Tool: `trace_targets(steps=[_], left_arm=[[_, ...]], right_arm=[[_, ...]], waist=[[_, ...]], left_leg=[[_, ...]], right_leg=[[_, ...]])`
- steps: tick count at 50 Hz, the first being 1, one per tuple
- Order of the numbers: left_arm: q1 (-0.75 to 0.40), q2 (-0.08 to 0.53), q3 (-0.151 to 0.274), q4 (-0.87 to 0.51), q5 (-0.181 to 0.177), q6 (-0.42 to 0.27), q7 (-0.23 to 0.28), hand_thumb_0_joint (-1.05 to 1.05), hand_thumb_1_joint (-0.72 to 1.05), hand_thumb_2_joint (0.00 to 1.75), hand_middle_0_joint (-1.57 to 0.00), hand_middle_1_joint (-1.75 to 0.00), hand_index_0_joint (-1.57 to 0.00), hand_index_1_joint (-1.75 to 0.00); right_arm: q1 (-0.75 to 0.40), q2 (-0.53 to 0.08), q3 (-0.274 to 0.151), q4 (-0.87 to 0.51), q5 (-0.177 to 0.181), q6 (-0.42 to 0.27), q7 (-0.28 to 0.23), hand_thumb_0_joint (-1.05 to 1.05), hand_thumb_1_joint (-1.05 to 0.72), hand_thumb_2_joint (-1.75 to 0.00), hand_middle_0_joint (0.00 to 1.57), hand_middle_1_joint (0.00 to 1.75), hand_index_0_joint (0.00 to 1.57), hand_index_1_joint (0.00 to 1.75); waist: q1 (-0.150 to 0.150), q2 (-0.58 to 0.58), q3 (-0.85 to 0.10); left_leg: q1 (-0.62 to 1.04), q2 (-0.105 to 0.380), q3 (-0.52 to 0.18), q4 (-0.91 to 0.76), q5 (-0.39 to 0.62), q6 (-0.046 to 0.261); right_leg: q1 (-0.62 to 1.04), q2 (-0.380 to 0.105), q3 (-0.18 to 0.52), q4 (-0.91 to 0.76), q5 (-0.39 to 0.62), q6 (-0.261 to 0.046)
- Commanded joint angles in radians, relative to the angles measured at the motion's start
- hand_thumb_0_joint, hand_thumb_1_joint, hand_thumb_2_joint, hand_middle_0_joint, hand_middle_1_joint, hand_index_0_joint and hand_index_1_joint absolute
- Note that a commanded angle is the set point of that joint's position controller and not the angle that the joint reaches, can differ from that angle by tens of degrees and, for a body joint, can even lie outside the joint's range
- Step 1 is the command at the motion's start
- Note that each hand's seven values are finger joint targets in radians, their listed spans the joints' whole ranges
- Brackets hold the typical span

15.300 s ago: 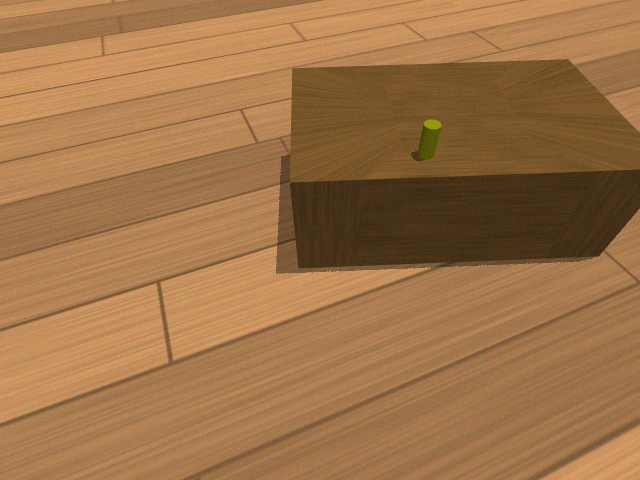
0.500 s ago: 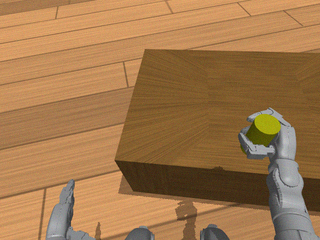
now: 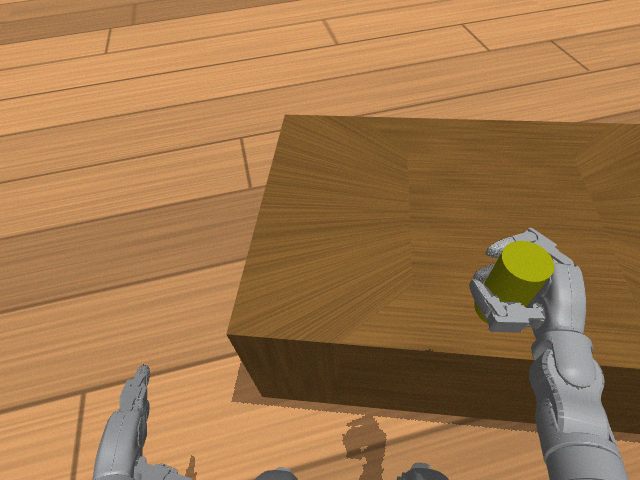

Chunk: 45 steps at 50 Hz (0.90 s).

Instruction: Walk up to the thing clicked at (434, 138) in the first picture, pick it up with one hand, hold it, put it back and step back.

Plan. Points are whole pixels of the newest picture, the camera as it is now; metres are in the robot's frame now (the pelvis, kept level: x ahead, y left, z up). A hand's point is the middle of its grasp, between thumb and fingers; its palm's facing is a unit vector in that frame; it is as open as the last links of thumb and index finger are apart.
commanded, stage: hold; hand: right
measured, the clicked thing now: (509, 286) +0.34 -0.18 +0.05
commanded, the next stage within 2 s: none
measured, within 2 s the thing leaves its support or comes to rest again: neither
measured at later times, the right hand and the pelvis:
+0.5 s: hand (512, 295) +0.33 -0.18 +0.06, palm faces +0.13 +0.99 +0.01, open 7.6 cm; pelvis -0.01 +0.00 +0.01, yaw +0 degrees
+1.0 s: hand (505, 285) +0.34 -0.17 +0.07, palm faces +0.11 +0.99 +0.02, open 7.6 cm; pelvis +0.00 +0.00 +0.01, yaw +0 degrees
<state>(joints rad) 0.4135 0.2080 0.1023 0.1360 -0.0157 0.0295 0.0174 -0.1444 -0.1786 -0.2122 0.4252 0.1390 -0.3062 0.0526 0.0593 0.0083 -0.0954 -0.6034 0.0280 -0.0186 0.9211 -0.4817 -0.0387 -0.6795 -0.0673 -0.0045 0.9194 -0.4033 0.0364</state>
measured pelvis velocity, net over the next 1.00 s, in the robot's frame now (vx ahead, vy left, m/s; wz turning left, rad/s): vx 0.00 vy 0.00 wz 0.00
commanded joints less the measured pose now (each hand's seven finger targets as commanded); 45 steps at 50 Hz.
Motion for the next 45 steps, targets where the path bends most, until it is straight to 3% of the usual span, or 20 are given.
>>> trace_targets(steps=[1, 2, 4, 5, 8, 9, 11, 12, 13, 15, 20, 23, 26, 27, 29, 33, 35, 37, 40, 45], left_arm=[[-0.025, 0.157, 0.095, -0.168, 0.001, -0.049, 0.013, 0.0, -0.54, 0.04, -0.04, -0.05, -0.04, -0.05], [-0.038, 0.18, 0.118, -0.192, -0.001, -0.051, 0.018, 0.0, -0.53, 0.04, -0.04, -0.05, -0.04, -0.05], [-0.014, 0.115, 0.057, -0.141, 0.0, -0.052, 0.012, 0.0, -0.54, 0.05, -0.04, -0.05, -0.04, -0.05], [-0.029, 0.1, 0.029, -0.149, 0.0, -0.052, 0.012, 0.0, -0.54, 0.05, -0.04, -0.05, -0.04, -0.05], [-0.057, 0.125, 0.058, -0.14, 0.0, -0.055, 0.021, 0.0, -0.53, 0.04, -0.04, -0.05, -0.05, -0.05], [-0.064, 0.162, 0.093, -0.162, 0.001, -0.057, 0.026, 0.0, -0.54, 0.04, -0.04, -0.05, -0.05, -0.05], [-0.048, 0.135, 0.063, -0.123, 0.0, -0.052, 0.024, 0.0, -0.53, 0.04, -0.04, -0.05, -0.05, -0.05], [-0.024, 0.154, 0.094, -0.087, -0.002, -0.048, 0.028, 0.0, -0.53, 0.04, -0.04, -0.05, -0.05, -0.05], [-0.058, 0.148, 0.076, -0.156, -0.005, -0.055, 0.027, 0.0, -0.53, 0.04, -0.04, -0.05, -0.05, -0.05], [-0.048, 0.187, 0.117, -0.126, -0.002, -0.054, 0.034, 0.0, -0.52, 0.04, -0.04, -0.05, -0.05, -0.05], [-0.063, 0.118, 0.06, -0.067, -0.002, -0.064, 0.029, 0.0, -0.53, 0.04, -0.04, -0.05, -0.05, -0.05], [-0.077, 0.146, 0.084, -0.115, 0.0, -0.079, 0.032, 0.0, -0.52, 0.03, -0.04, -0.05, -0.05, -0.04], [-0.061, 0.12, 0.048, -0.092, 0.0, -0.083, 0.031, 0.0, -0.53, 0.04, -0.04, -0.05, -0.05, -0.05], [-0.05, 0.147, 0.076, -0.085, -0.001, -0.082, 0.034, 0.0, -0.53, 0.04, -0.04, -0.05, -0.05, -0.05], [-0.062, 0.14, 0.062, -0.1, 0.001, -0.085, 0.032, 0.0, -0.53, 0.04, -0.04, -0.06, -0.05, -0.05], [-0.091, 0.149, 0.079, -0.035, 0.003, -0.083, 0.037, 0.0, -0.53, 0.05, -0.04, -0.06, -0.05, -0.05], [-0.128, 0.179, 0.102, -0.107, 0.0, -0.091, 0.045, 0.0, -0.53, 0.04, -0.04, -0.05, -0.05, -0.05], [-0.076, 0.133, 0.058, -0.059, 0.002, -0.083, 0.04, 0.0, -0.53, 0.04, -0.04, -0.06, -0.05, -0.05], [-0.055, 0.127, 0.053, -0.063, 0.001, -0.085, 0.037, 0.0, -0.54, 0.04, -0.04, -0.05, -0.05, -0.05], [-0.083, 0.164, 0.094, -0.067, 0.0, -0.099, 0.037, 0.0, -0.54, 0.04, -0.04, -0.05, -0.05, -0.05]], right_arm=[[-0.258, -0.13, -0.03, -0.279, 0.018, -0.071, 0.001, 0.0, -0.44, -1.32, 1.37, 1.46, 1.4, 1.46], [-0.256, -0.134, -0.037, -0.276, 0.022, -0.069, -0.001, 0.0, -0.46, -1.32, 1.38, 1.45, 1.4, 1.45], [-0.225, -0.079, 0.016, -0.26, 0.021, -0.067, 0.004, 0.0, -0.43, -1.33, 1.38, 1.46, 1.4, 1.46], [-0.263, -0.116, -0.023, -0.296, 0.026, -0.076, 0.0, 0.0, -0.43, -1.32, 1.37, 1.45, 1.39, 1.45], [-0.262, -0.132, -0.026, -0.307, 0.022, -0.075, 0.004, 0.0, -0.43, -1.33, 1.37, 1.46, 1.4, 1.46], [-0.245, -0.121, -0.013, -0.302, 0.018, -0.071, 0.002, 0.0, -0.41, -1.34, 1.37, 1.47, 1.4, 1.47], [-0.223, -0.115, -0.007, -0.302, 0.019, -0.068, -0.001, 0.0, -0.45, -1.35, 1.39, 1.48, 1.41, 1.48], [-0.227, -0.156, -0.04, -0.3, 0.016, -0.064, -0.004, 0.0, -0.46, -1.35, 1.39, 1.48, 1.42, 1.48], [-0.231, -0.122, -0.008, -0.314, 0.019, -0.063, -0.003, 0.0, -0.45, -1.34, 1.38, 1.47, 1.41, 1.47], [-0.247, -0.14, -0.026, -0.309, 0.023, -0.056, -0.008, 0.0, -0.46, -1.34, 1.39, 1.47, 1.41, 1.47], [-0.235, -0.121, -0.028, -0.221, 0.029, -0.052, 0.0, 0.0, -0.42, -1.33, 1.38, 1.46, 1.4, 1.46], [-0.27, -0.091, 0.009, -0.258, 0.029, -0.06, 0.013, 0.0, -0.41, -1.34, 1.38, 1.47, 1.41, 1.47], [-0.265, -0.126, -0.007, -0.309, 0.025, -0.073, 0.015, 0.0, -0.42, -1.31, 1.36, 1.44, 1.39, 1.44], [-0.239, -0.169, -0.049, -0.294, 0.019, -0.069, 0.008, 0.0, -0.43, -1.32, 1.36, 1.45, 1.39, 1.45], [-0.239, -0.115, 0.005, -0.342, 0.02, -0.071, 0.002, 0.0, -0.4, -1.34, 1.36, 1.46, 1.39, 1.46], [-0.26, -0.135, -0.025, -0.294, 0.022, -0.067, -0.028, 0.0, -0.43, -1.36, 1.39, 1.49, 1.42, 1.49], [-0.27, -0.132, -0.022, -0.288, 0.02, -0.066, -0.032, 0.0, -0.43, -1.37, 1.4, 1.5, 1.43, 1.5], [-0.259, -0.114, -0.004, -0.261, 0.019, -0.06, -0.03, 0.0, -0.44, -1.37, 1.4, 1.5, 1.43, 1.5], [-0.239, -0.095, 0.006, -0.193, 0.02, -0.048, -0.008, 0.0, -0.42, -1.35, 1.38, 1.48, 1.41, 1.48], [-0.33, -0.138, -0.024, -0.256, 0.03, -0.06, 0.006, 0.0, -0.45, -1.35, 1.39, 1.48, 1.42, 1.48]], waist=[[-0.011, -0.023, -0.261], [0.007, 0.02, -0.271], [-0.007, -0.009, -0.242], [-0.017, 0.007, -0.237], [-0.009, 0.003, -0.24], [0.004, 0.003, -0.269], [-0.023, -0.029, -0.224], [-0.024, -0.046, -0.224], [-0.009, -0.009, -0.225], [0.011, 0.005, -0.211], [-0.003, 0.043, -0.111], [0.011, 0.027, -0.201], [-0.025, -0.024, -0.234], [-0.03, -0.039, -0.281], [-0.029, -0.049, -0.296], [-0.03, -0.043, -0.16], [0.001, 0.006, -0.21], [-0.008, 0.001, -0.164], [0.008, 0.029, -0.192], [-0.007, -0.014, -0.232]], left_leg=[[0.067, -0.027, 0.039, -0.145, 0.328, 0.023], [0.074, -0.029, 0.043, -0.149, 0.338, 0.019], [0.074, -0.027, 0.043, -0.147, 0.343, 0.019], [0.072, -0.028, 0.044, -0.15, 0.321, 0.021], [0.065, -0.024, 0.033, -0.163, 0.309, 0.019], [0.076, -0.026, 0.036, -0.161, 0.314, 0.022], [0.073, -0.027, 0.041, -0.163, 0.294, 0.028], [0.07, -0.026, 0.04, -0.17, 0.283, 0.027], [0.082, -0.029, 0.04, -0.183, 0.279, 0.024], [0.069, -0.029, 0.04, -0.194, 0.247, 0.023], [0.032, -0.02, 0.024, -0.21, 0.197, 0.018], [0.054, -0.022, 0.025, -0.206, 0.218, 0.02], [0.08, -0.025, 0.033, -0.192, 0.248, 0.024], [0.091, -0.027, 0.04, -0.183, 0.272, 0.026], [0.104, -0.032, 0.049, -0.175, 0.3, 0.029], [0.061, -0.033, 0.051, -0.195, 0.212, 0.031], [0.078, -0.036, 0.05, -0.209, 0.216, 0.027], [0.087, -0.033, 0.05, -0.209, 0.25, 0.025], [0.089, -0.034, 0.052, -0.198, 0.301, 0.021], [0.091, -0.025, 0.04, -0.211, 0.264, 0.023]], right_leg=[[0.251, 0.043, -0.026, -0.128, 0.232, -0.041], [0.254, 0.042, -0.023, -0.124, 0.236, -0.045], [0.241, 0.046, -0.026, -0.128, 0.243, -0.043], [0.235, 0.044, -0.025, -0.131, 0.23, -0.042], [0.236, 0.045, -0.029, -0.133, 0.206, -0.045], [0.267, 0.044, -0.027, -0.141, 0.212, -0.043], [0.266, 0.043, -0.026, -0.159, 0.208, -0.035], [0.264, 0.045, -0.028, -0.162, 0.194, -0.036], [0.276, 0.044, -0.027, -0.167, 0.188, -0.039], [0.268, 0.044, -0.027, -0.176, 0.146, -0.042], [0.196, 0.044, -0.03, -0.169, 0.108, -0.048], [0.256, 0.045, -0.028, -0.168, 0.128, -0.044], [0.272, 0.05, -0.031, -0.173, 0.162, -0.038], [0.306, 0.047, -0.027, -0.177, 0.186, -0.035], [0.335, 0.042, -0.02, -0.187, 0.226, -0.028], [0.249, 0.037, -0.015, -0.214, 0.126, -0.03], [0.287, 0.033, -0.013, -0.212, 0.119, -0.037], [0.266, 0.038, -0.021, -0.207, 0.154, -0.037], [0.285, 0.036, -0.018, -0.197, 0.209, -0.041], [0.298, 0.045, -0.023, -0.2, 0.172, -0.04]])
